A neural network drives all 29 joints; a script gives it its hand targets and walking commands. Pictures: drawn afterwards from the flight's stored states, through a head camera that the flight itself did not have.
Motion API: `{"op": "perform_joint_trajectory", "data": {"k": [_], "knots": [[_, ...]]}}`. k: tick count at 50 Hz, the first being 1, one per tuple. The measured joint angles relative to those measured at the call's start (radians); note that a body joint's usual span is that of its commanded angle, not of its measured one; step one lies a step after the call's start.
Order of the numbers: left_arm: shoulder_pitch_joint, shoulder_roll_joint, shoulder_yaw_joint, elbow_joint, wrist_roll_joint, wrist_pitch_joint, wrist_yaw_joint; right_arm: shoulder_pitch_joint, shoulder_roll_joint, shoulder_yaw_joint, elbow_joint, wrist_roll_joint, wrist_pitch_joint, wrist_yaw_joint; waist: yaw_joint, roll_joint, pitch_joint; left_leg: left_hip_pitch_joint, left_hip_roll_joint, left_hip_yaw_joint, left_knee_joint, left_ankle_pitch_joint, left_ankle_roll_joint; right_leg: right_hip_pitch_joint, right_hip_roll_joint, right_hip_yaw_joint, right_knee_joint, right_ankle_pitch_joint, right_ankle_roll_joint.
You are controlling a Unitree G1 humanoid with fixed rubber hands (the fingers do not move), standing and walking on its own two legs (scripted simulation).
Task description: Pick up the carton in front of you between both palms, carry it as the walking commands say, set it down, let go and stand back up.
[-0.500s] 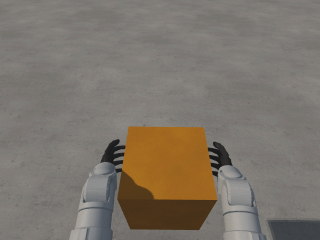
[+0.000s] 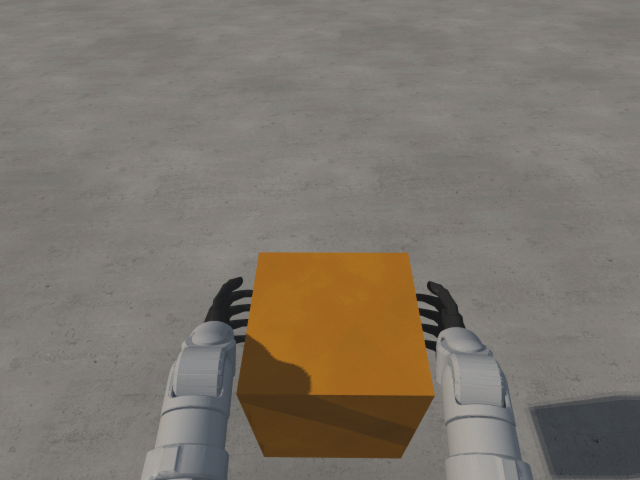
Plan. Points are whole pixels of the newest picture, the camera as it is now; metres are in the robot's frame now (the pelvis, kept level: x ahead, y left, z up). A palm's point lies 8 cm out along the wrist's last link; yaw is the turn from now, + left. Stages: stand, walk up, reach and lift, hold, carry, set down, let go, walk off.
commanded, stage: hold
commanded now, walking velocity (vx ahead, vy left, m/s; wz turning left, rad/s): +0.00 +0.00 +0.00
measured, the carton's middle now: (332, 359) +0.29 -0.01 -0.05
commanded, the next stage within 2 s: set down in 0.58 s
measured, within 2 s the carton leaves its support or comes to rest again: neither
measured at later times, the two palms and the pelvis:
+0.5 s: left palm (198, 330) +0.29 +0.17 +0.05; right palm (430, 328) +0.29 -0.13 +0.04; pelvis +0.00 +0.02 +0.00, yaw +1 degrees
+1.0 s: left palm (212, 329) +0.33 +0.17 -0.02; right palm (409, 326) +0.34 -0.13 -0.03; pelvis +0.00 +0.01 -0.01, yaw +1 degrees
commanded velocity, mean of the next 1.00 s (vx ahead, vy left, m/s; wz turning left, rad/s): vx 0.00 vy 0.00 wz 0.00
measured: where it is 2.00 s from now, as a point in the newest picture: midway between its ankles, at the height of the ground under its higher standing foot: outside the picture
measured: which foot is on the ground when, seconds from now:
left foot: down 0.00-1.00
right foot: down 0.00-1.00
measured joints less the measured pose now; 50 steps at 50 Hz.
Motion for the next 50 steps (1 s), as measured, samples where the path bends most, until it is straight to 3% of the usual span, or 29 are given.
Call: {"op": "perform_joint_trajectory", "data": {"k": [9, 17, 33, 37, 45, 50], "knots": [[-0.070, -0.018, 0.066, 0.084, 0.040, -0.008, -0.018, -0.050, 0.011, -0.054, 0.064, -0.032, -0.008, 0.021, 0.006, -0.012, 0.000, 0.017, -0.019, 0.009, 0.023, -0.004, 0.015, 0.011, -0.010, 0.026, 0.020, 0.003, 0.014], [-0.069, -0.017, 0.079, 0.089, 0.037, -0.014, -0.022, -0.071, 0.017, -0.077, 0.093, -0.048, -0.018, 0.042, 0.014, -0.020, -0.008, 0.021, -0.036, -0.001, 0.021, -0.001, 0.020, 0.014, -0.003, 0.068, 0.034, -0.012, 0.018], [-0.048, -0.011, 0.047, 0.045, 0.005, -0.003, -0.003, -0.034, 0.007, -0.029, 0.044, -0.026, -0.016, 0.015, 0.007, -0.002, 0.003, 0.021, -0.032, -0.026, 0.007, -0.014, 0.016, 0.033, 0.002, 0.049, -0.004, -0.016, 0.018], [-0.073, -0.018, 0.064, 0.070, 0.039, -0.016, -0.014, -0.058, 0.013, -0.056, 0.075, -0.035, -0.035, 0.018, 0.014, -0.003, 0.013, 0.021, -0.030, -0.020, 0.001, -0.015, 0.016, 0.027, 0.004, 0.055, -0.005, -0.017, 0.018], [-0.207, -0.060, 0.253, 0.226, 0.135, -0.172, -0.049, -0.200, 0.059, -0.214, 0.227, -0.123, -0.173, 0.037, 0.024, -0.002, 0.027, -0.128, -0.030, -0.024, 0.118, -0.058, 0.017, -0.116, 0.006, 0.051, 0.103, -0.056, 0.016], [-0.250, -0.055, 0.290, 0.269, 0.168, -0.300, -0.057, -0.252, 0.069, -0.268, 0.284, -0.143, -0.310, 0.039, 0.033, -0.005, 0.060, -0.297, -0.033, -0.024, 0.206, -0.076, 0.015, -0.288, 0.004, 0.052, 0.193, -0.074, 0.016]]}}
